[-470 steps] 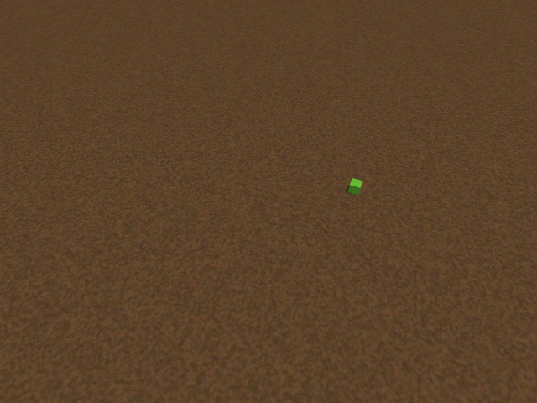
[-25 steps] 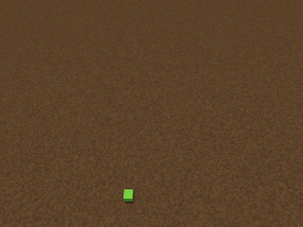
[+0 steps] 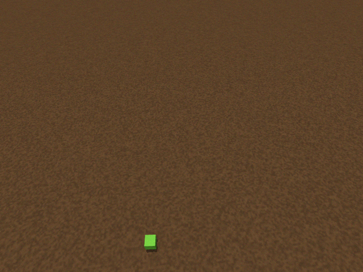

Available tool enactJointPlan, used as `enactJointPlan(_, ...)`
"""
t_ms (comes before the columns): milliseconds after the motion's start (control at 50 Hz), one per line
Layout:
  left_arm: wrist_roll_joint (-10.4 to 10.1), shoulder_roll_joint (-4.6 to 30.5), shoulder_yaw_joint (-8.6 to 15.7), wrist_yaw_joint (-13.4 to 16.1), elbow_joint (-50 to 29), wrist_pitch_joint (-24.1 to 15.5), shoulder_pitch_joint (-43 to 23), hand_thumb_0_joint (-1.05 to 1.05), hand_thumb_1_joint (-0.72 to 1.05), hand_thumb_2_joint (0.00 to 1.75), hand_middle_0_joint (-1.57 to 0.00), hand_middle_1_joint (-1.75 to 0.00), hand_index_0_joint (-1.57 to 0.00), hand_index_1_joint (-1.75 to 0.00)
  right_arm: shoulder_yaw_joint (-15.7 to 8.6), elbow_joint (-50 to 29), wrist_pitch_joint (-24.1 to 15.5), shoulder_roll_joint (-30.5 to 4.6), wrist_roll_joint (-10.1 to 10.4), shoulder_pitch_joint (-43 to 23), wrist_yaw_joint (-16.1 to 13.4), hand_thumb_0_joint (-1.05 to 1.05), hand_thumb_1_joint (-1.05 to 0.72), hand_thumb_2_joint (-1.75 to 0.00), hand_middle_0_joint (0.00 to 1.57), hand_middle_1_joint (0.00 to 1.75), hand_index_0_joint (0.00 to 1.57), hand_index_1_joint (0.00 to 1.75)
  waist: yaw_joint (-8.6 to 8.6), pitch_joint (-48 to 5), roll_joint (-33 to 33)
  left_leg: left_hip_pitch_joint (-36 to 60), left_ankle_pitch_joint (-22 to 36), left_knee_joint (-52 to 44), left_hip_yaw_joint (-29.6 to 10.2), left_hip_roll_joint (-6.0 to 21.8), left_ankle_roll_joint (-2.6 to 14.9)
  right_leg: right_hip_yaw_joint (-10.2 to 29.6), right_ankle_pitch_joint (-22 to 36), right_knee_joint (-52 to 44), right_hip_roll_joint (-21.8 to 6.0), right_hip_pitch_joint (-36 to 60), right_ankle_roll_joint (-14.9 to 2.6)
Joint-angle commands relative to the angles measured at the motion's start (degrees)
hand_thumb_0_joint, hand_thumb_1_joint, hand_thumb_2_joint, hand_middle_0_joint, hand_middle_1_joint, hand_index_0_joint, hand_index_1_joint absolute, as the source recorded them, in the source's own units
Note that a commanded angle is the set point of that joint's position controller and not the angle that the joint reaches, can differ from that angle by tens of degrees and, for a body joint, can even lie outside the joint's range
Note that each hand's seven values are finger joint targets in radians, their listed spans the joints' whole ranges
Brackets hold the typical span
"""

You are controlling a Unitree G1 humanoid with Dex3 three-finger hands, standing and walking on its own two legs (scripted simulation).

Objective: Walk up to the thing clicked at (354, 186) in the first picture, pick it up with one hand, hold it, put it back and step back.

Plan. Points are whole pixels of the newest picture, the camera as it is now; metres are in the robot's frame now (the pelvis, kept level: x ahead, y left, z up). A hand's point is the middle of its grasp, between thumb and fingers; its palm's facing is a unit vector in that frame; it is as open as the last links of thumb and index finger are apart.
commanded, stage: walk up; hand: left
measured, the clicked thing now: (150, 242) +0.43 +0.20 -0.75
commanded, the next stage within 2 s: none
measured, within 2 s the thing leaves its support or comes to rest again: neither
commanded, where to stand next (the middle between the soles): +0.04 -0.02 m, yaw +0 degrees
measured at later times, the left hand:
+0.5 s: hand out of the picture +0.06 +0.30 -0.18, palm faces -0.04 -0.93 -0.38, open 7.3 cm
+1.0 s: hand out of the picture +0.04 +0.26 -0.14, palm faces -0.06 -0.91 -0.42, open 7.3 cm
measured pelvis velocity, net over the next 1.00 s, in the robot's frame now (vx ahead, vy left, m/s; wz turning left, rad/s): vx -0.04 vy -0.01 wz -0.04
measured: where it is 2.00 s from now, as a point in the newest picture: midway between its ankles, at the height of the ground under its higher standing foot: outside the picture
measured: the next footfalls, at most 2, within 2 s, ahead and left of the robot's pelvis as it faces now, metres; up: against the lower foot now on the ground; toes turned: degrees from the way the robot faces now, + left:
right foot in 0.84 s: +0.00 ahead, -0.14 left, +0.00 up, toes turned -5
left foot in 1.22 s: -0.01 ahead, +0.12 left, +0.00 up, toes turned +0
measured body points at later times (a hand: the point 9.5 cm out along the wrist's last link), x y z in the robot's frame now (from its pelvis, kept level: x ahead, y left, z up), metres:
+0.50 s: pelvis -0.08 +0.04 -0.02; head -0.02 +0.06 +0.42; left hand +0.07 +0.35 -0.15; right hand +0.00 -0.29 -0.14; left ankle -0.08 +0.15 -0.74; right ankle +0.01 -0.12 -0.72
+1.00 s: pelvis -0.04 -0.01 -0.01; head -0.04 -0.03 +0.44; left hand +0.05 +0.31 -0.11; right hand -0.04 -0.35 -0.14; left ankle -0.02 +0.13 -0.70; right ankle -0.04 -0.14 -0.74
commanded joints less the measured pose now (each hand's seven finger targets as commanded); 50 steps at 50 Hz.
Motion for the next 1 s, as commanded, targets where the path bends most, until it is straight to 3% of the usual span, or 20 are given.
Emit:
enactJointPlan(0,0.0,12.3,2.4,0.6,-3.1,-0.9,-2.8,0.0,0.9,0.9,-0.2,-0.3,-0.2,-0.3,-2.6,-2.8,-0.9,-12.0,0.2,-2.3,-0.6,0.0,-0.9,-0.9,0.2,0.3,0.2,0.3,0.08,-5.0,-0.6,-1.4,7.2,-5.5,-4.4,6.5,2.1,4.3,12.7,-2.3,-5.7,4.0,-2.46)
enactJointPlan(80,0.0,12.3,2.5,0.7,-3.2,-0.9,-3.2,0.0,0.9,0.9,-0.2,-0.3,-0.2,-0.3,-2.8,-2.5,-0.8,-11.9,0.1,-2.0,-0.6,0.0,-0.9,-0.9,0.2,0.3,0.2,0.3,-0.26,-5.2,-0.9,-0.7,7.5,-5.4,-4.0,6.3,1.95,4.4,13.0,-2.6,-5.6,4.1,-2.47)
enactJointPlan(120,-1.2,15.9,4.5,1.7,-5.0,0.3,-3.4,0.0,0.9,0.9,-0.2,-0.3,-0.2,-0.3,-3.6,-3.3,1.3,-13.3,1.5,-3.2,-1.1,0.0,-0.9,-0.9,0.2,0.3,0.2,0.3,0.7,-1.2,-2.1,-2.6,25.7,2.3,-3.9,5.8,1.76,4.2,34.3,2.2,-7.6,1.4,-3.39)
enactJointPlan(160,-1.2,16.5,5.0,2.1,-6.0,0.6,-0.4,0.0,0.9,0.9,-0.2,-0.3,-0.2,-0.3,-4.3,-4.5,1.8,-12.9,1.7,-2.4,-1.2,0.0,-0.9,-0.9,0.2,0.3,0.2,0.3,1.41,-8.2,-2.7,0.0,25.3,8.9,-2.9,3.5,1.83,5.3,39.6,3.1,-9.4,4.0,-6.26)
enactJointPlan(200,-0.9,17.6,5.4,2.3,-7.9,1.2,-0.9,0.0,0.9,0.9,-0.2,-0.3,-0.2,-0.3,-4.4,-6.2,2.7,-11.7,1.6,-1.5,-1.3,0.0,-0.9,-0.9,0.2,0.3,0.2,0.3,1.65,-10.6,-5.7,-4.1,16.5,15.6,-2.6,0.1,1.34,10.6,39.2,1.8,-13.3,5.3,-9.96)
enactJointPlan(240,0.0,18.4,5.5,2.7,-10.2,1.7,-2.6,0.0,0.9,0.9,-0.2,-0.3,-0.2,-0.3,-4.7,-7.6,3.9,-10.8,0.8,-0.2,-1.1,0.0,-0.9,-0.9,0.2,0.3,0.2,0.3,1.84,-9.6,-10.3,-9.9,-14.5,28.2,-4.1,-3.8,1.24,16.9,38.7,-0.3,-19.4,3.8,-15.29)
enactJointPlan(260,0.8,18.7,5.6,2.9,-11.4,1.7,-3.1,0.0,0.9,0.9,-0.2,-0.3,-0.2,-0.3,-4.8,-8.3,4.5,-10.8,0.4,1.6,-0.8,0.0,-0.9,-0.9,0.2,0.3,0.2,0.3,1.4,-9.8,-9.0,-9.7,-18.1,32.7,-7.1,-2.7,1.28,16.4,34.6,0.1,-20.0,1.4,-16.39)
enactJointPlan(380,1.4,13.6,4.3,1.4,-14.3,4.0,-6.8,0.0,0.9,0.9,-0.2,-0.3,-0.2,-0.3,-5.7,-5.3,1.7,-10.9,-0.9,9.4,-0.7,0.0,-0.9,-0.9,0.2,0.3,0.2,0.3,-2.69,-9.3,-5.8,-0.6,-0.9,0.3,-4.2,-1.9,0.8,7.5,-1.8,13.0,-6.0,-7.8,-8.01)
enactJointPlan(400,0.9,10.0,3.7,1.1,-14.6,4.5,-4.9,0.0,0.9,0.9,-0.2,-0.3,-0.2,-0.3,-6.5,-6.2,0.8,-14.4,-2.2,7.9,-1.1,0.0,-0.9,-0.9,0.2,0.3,0.2,0.3,-1.81,-6.7,4.5,1.5,-4.1,-7.7,-19.0,7.7,2.81,5.7,-13.8,21.0,1.6,-16.4,-5.11)
enactJointPlan(420,1.1,10.9,4.4,1.3,-14.3,4.8,-3.6,0.0,0.9,0.9,-0.2,-0.3,-0.2,-0.3,-7.2,-8.8,0.1,-20.3,-2.4,3.6,-1.4,0.0,-0.9,-0.9,0.2,0.3,0.2,0.3,-0.06,-4.7,7.2,-7.2,-4.2,-9.0,-31.1,19.5,7.76,7.9,-21.9,26.6,3.8,-17.1,-2.75)
enactJointPlan(440,1.3,14.4,5.4,1.6,-13.4,4.8,-5.8,0.0,0.9,0.9,-0.2,-0.3,-0.2,-0.3,-7.6,-10.0,-0.3,-22.6,-1.5,-0.1,-1.5,0.0,-0.9,-0.9,0.2,0.3,0.2,0.3,-1.55,-0.9,9.3,-17.3,-6.2,-11.7,-35.7,24.0,13.81,10.8,-23.1,32.8,2.2,-12.5,-2.48)
enactJointPlan(500,1.3,16.1,6.5,0.3,-11.8,4.9,1.3,0.0,0.9,0.9,-0.2,-0.3,-0.2,-0.3,-7.0,-10.5,-2.1,-18.0,-1.7,-1.0,-2.8,0.0,-0.9,-0.9,0.2,0.3,0.2,0.3,2.32,-1.9,2.8,-2.9,8.8,-3.6,-21.0,16.1,10.45,10.3,-14.1,38.6,2.4,-19.0,-1.79)
enactJointPlan(580,2.3,16.4,7.2,-3.1,-15.1,3.6,-1.5,0.0,0.9,0.9,-0.2,-0.3,-0.2,-0.3,-8.5,-9.8,-3.8,-19.5,-1.4,11.3,-2.0,0.0,-0.9,-0.9,0.2,0.3,0.2,0.3,-3.74,-1.2,8.0,10.2,-16.8,-9.2,-23.5,15.5,10.1,7.0,-12.5,31.7,1.1,-26.8,-0.92)
enactJointPlan(680,1.4,15.5,6.7,-3.5,-15.6,0.7,0.0,0.0,0.9,0.9,-0.2,-0.3,-0.2,-0.3,-7.8,-13.2,-3.4,-18.0,-1.7,12.3,0.1,0.0,-0.9,-0.9,0.2,0.3,0.2,0.3,-4.33,3.6,12.3,3.9,-15.7,-11.5,-17.4,14.3,11.47,0.3,-14.9,19.6,0.2,-19.7,-0.47)
enactJointPlan(800,1.4,15.2,7.7,-1.7,-10.3,-1.6,17.7,0.0,0.9,0.9,-0.2,-0.3,-0.2,-0.3,-5.7,-17.4,-0.8,-13.7,-1.1,9.0,1.2,0.0,-0.9,-0.9,0.2,0.3,0.2,0.3,3.72,-1.9,2.7,-17.8,-8.2,10.4,-5.2,6.0,7.4,-7.7,-4.9,-1.6,2.4,15.8,-1.61)
enactJointPlan(820,2.1,17.5,8.7,-0.9,-10.8,-1.9,20.7,0.0,0.9,0.9,-0.2,-0.3,-0.2,-0.3,-4.2,-18.0,-0.6,-10.0,-0.5,10.8,1.2,0.0,-0.9,-0.9,0.2,0.3,0.2,0.3,5.16,-3.4,-7.5,-25.4,-14.0,23.2,-2.6,1.8,5.35,2.8,-12.6,-5.4,-3.7,21.6,-2.74)
enactJointPlan(840,2.4,21.7,9.0,-0.3,-13.6,-2.6,18.9,0.0,0.9,0.9,-0.2,-0.3,-0.2,-0.3,-3.3,-19.6,-0.4,-7.9,-0.1,10.9,1.0,0.0,-0.9,-0.9,0.2,0.3,0.2,0.3,4.51,-2.2,-13.2,-34.6,-18.9,34.9,-6.0,-4.6,2.25,28.5,-26.7,-13.6,-19.4,17.6,-8.48)
enactJointPlan(860,2.1,24.4,9.0,-0.3,-15.1,-2.3,14.9,0.0,0.9,0.9,-0.2,-0.3,-0.2,-0.3,-5.3,-18.9,0.0,-14.2,-0.3,9.3,0.2,0.0,-0.9,-0.9,0.2,0.3,0.2,0.3,4.76,1.8,-6.4,-32.5,-16.7,37.8,-13.3,-0.9,2.59,32.4,-36.0,-15.1,-24.2,7.3,-14.68)
enactJointPlan(920,0.6,20.4,8.0,0.4,-17.0,-3.1,9.1,0.0,0.9,0.9,-0.2,-0.3,-0.2,-0.3,-6.1,-15.2,0.4,-16.0,-0.1,15.5,1.0,0.0,-0.9,-0.9,0.2,0.3,0.2,0.3,0.21,5.8,-4.9,-30.7,-8.3,37.1,-14.3,2.1,1.39,15.5,-21.3,-12.9,-16.5,4.3,-11.99)
enactJointPlan(980,0.4,18.3,6.9,1.6,-17.5,-3.5,8.5,0.0,0.9,0.9,-0.2,-0.3,-0.2,-0.3,-6.0,-13.8,2.0,-13.7,-0.6,17.7,1.1,0.0,-0.9,-0.9,0.2,0.3,0.2,0.3,-0.7,4.8,-6.2,-20.8,-6.4,35.3,-13.5,0.9,-0.49,4.8,10.9,-7.0,-15.4,-3.4,-11.78)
